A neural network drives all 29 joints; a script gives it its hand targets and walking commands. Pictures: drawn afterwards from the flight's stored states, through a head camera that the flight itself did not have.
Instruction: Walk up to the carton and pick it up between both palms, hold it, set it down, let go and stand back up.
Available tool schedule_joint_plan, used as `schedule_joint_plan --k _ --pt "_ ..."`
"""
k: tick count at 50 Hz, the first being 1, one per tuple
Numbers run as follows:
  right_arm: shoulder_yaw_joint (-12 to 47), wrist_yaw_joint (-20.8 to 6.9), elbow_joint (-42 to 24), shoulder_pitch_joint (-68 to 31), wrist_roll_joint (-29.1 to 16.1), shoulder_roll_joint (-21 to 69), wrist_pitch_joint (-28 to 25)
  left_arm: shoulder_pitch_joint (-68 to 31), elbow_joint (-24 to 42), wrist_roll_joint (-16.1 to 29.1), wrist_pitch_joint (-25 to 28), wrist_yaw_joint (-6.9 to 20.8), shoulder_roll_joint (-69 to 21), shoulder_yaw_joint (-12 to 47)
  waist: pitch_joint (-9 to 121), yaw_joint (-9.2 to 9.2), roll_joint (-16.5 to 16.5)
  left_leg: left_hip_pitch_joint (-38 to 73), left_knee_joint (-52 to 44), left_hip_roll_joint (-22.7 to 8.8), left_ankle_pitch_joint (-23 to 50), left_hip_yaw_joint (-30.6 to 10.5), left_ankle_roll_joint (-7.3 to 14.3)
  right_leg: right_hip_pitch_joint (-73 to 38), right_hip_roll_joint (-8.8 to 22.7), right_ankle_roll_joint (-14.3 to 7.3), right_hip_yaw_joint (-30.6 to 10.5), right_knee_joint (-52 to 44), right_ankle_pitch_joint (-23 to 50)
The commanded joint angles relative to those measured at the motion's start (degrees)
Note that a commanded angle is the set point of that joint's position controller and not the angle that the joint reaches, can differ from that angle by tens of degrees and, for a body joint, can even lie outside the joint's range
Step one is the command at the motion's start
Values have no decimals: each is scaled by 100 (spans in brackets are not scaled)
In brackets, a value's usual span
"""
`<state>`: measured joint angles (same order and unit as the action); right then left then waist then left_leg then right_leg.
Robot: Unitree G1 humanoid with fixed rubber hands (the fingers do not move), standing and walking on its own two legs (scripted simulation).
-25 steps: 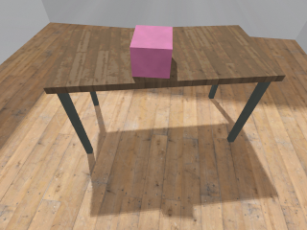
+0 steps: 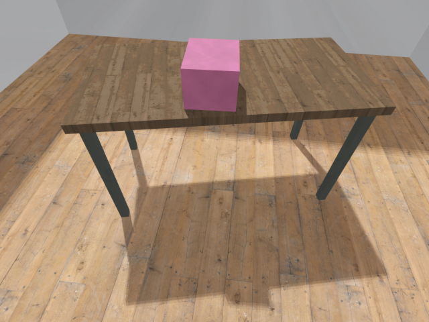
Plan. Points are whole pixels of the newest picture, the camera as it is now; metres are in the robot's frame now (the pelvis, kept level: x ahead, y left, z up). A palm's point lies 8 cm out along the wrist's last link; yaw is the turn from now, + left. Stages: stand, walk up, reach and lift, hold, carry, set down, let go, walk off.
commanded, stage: stand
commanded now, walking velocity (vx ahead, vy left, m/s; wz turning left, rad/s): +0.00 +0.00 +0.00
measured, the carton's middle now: (212, 74) +0.92 +0.01 -0.02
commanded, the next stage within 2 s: walk up in 1.62 s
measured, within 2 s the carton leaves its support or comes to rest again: neither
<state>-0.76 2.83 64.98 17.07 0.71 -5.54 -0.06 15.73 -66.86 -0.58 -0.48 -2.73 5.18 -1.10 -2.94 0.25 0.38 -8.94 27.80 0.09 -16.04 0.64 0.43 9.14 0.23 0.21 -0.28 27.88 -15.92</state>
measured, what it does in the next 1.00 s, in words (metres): stands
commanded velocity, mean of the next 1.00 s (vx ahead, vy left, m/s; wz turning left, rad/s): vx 0.00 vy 0.00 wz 0.00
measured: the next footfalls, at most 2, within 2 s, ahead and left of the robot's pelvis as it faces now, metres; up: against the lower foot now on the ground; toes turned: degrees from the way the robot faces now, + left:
none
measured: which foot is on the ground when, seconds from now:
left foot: down 0.00-1.00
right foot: down 0.00-1.00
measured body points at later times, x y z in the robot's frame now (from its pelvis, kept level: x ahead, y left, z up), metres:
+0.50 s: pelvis -0.01 +0.00 +0.00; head -0.01 +0.00 +0.45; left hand -0.03 +0.20 -0.16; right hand -0.03 -0.19 -0.17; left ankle -0.01 +0.11 -0.74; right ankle -0.01 -0.12 -0.74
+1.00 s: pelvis -0.01 +0.01 +0.00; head -0.01 +0.01 +0.45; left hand -0.04 +0.20 -0.17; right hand -0.04 -0.19 -0.16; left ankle -0.01 +0.11 -0.74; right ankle -0.01 -0.12 -0.74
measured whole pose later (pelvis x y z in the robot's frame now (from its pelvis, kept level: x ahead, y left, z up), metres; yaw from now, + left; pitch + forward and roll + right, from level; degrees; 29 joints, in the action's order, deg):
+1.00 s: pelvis -0.01 +0.01 +0.00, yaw +0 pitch -2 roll +0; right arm -0.1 2.5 66.0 18.5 0.8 -4.9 -0.5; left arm 17.0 -68.5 -0.6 -0.3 -2.4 4.3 -0.2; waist -2.2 -0.1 0.0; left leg -10.5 26.6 0.7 -14.1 0.7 1.1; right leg 10.3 0.9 0.9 -0.3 26.2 -13.7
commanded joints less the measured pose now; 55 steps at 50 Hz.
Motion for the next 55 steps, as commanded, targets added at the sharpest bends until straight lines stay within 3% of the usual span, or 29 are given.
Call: schedule_joint_plan --k 1,3,7,11,12,14,20,21,22,23,25,27,30,32,37,39,40,42,45,46,47,52,54,55 --pt "-17 15 -85 427 27 -358 -63 326 -13 -18 38 -21 369 -51 -351 -33 -150 -351 -670 -445 843 -406 190 180 387 -163 -312 -552 885" --pt "-35 13 -76 443 4 -429 -72 410 -14 -2 52 -31 387 -32 -372 -36 -54 -346 -676 -443 927 -426 208 204 395 -157 -323 -602 886" --pt "-50 16 -44 454 -23 -448 -68 428 -83 -25 39 -16 415 -22 -318 -40 -209 -222 -694 -430 745 -439 203 280 370 -151 -301 -659 733" --pt "-18 18 39 508 14 -414 -68 461 -101 -15 64 -29 349 -13 -269 -20 120 -269 -736 -438 814 -432 207 142 408 -183 -370 -592 915" --pt "-15 4 32 554 -2 -361 -81 441 -134 -15 48 -34 408 -11 -285 -57 -20 -314 -747 -428 827 -441 204 163 392 -169 -327 -599 900" --pt "-12 0 34 522 9 -362 -81 477 -123 -5 47 -31 408 -26 -379 -27 181 -335 -720 -419 802 -442 199 178 397 -139 -324 -628 892" --pt "-17 3 64 611 7 -428 -85 440 -152 0 41 -14 285 20 -388 -67 86 -555 -823 -428 620 -474 201 29 394 -110 -288 -590 930" --pt "-20 21 55 612 2 -426 -82 394 -136 4 29 -26 304 20 -543 -70 -171 -542 -808 -401 687 -487 201 175 394 -126 -299 -601 832" --pt "-4 28 54 524 8 -358 -75 517 -162 8 21 -12 311 -3 -473 16 -66 -408 -806 -433 711 -469 195 237 369 -97 -296 -622 747" --pt "-28 8 10 510 1 -434 -54 562 -185 -8 34 -18 316 27 -494 -18 -263 -280 -744 -432 823 -464 208 406 401 -116 -311 -702 697" --pt "14 0 37 558 -11 -284 -35 524 -143 14 20 -17 340 28 -578 -40 -104 -500 -856 -470 355 -541 243 454 364 -114 -306 -703 462" --pt "4 -10 80 673 0 -360 -39 546 -135 -10 9 -9 271 39 -536 -54 10 -574 -872 -414 330 -491 201 298 400 -113 -307 -692 471" --pt "-17 -4 83 693 -1 -465 -54 580 -168 -8 15 3 316 33 -410 -41 -217 -491 -889 -418 289 -493 205 294 366 -104 -310 -710 420" --pt "-5 -9 35 626 2 -389 -60 616 -186 -1 34 -4 242 48 -459 -23 -47 -446 -842 -416 446 -479 210 327 388 -106 -353 -692 551" --pt "-16 -20 12 614 -1 -450 -93 585 -128 -28 54 -11 428 15 -256 -34 -125 -420 -818 -406 508 -475 227 294 422 -149 -389 -762 450" --pt "-12 -19 9 631 5 -435 -92 570 -100 -2 46 4 291 40 -381 -39 40 -544 -826 -423 386 -513 229 357 402 -123 -337 -723 488" --pt "3 -10 -6 551 15 -364 -84 605 -108 -4 59 19 456 -1 -302 7 -74 -473 -838 -411 365 -507 241 326 390 -120 -336 -731 468" --pt "11 -19 41 682 10 -335 -80 589 -127 12 55 22 272 52 -288 -59 85 -409 -823 -416 437 -453 219 345 411 -119 -369 -685 595" --pt "24 5 30 660 13 -328 -101 609 -111 9 50 18 259 35 -326 -16 -85 -574 -887 -452 404 -551 225 271 383 -122 -292 -648 579" --pt "6 -16 35 673 12 -402 -82 634 -111 -8 44 25 208 65 -407 -43 110 -625 -886 -394 288 -513 193 336 385 -103 -299 -696 462" --pt "4 -7 12 673 -8 -384 -84 712 -125 -13 46 13 215 59 -392 -30 -56 -593 -892 -425 285 -525 216 346 395 -115 -287 -687 453" --pt "65 -20 -11 626 9 -232 -73 702 -102 2 51 40 219 38 -492 16 128 -651 -921 -420 255 -525 243 388 413 -94 -290 -658 510" --pt "32 -15 0 697 -16 -323 -83 757 -127 3 60 20 214 66 -392 -34 -145 -585 -897 -457 256 -558 261 386 393 -101 -281 -689 465" --pt "19 -22 -8 657 8 -343 -81 677 -107 -11 62 14 244 56 -325 -75 -82 -537 -905 -460 237 -575 249 377 385 -96 -280 -693 492"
